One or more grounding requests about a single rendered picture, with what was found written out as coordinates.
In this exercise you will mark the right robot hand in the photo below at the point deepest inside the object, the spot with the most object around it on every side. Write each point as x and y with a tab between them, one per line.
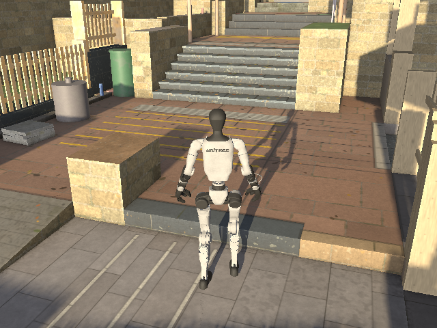
251	192

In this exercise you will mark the right robot forearm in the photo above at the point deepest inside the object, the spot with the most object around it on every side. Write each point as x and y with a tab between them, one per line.
252	180

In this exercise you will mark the robot left shin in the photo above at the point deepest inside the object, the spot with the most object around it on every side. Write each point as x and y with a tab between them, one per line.
204	257

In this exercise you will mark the left robot hand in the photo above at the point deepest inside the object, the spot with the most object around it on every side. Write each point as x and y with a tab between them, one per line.
184	193

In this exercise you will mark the robot right upper arm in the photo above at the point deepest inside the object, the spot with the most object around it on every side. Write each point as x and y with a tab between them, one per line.
243	156

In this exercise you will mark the robot head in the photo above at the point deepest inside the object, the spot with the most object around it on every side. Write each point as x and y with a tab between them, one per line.
217	119

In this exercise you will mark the left robot forearm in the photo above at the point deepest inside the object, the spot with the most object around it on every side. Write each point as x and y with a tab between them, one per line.
183	180

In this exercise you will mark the robot left upper arm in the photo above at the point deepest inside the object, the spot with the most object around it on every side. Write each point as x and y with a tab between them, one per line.
192	156

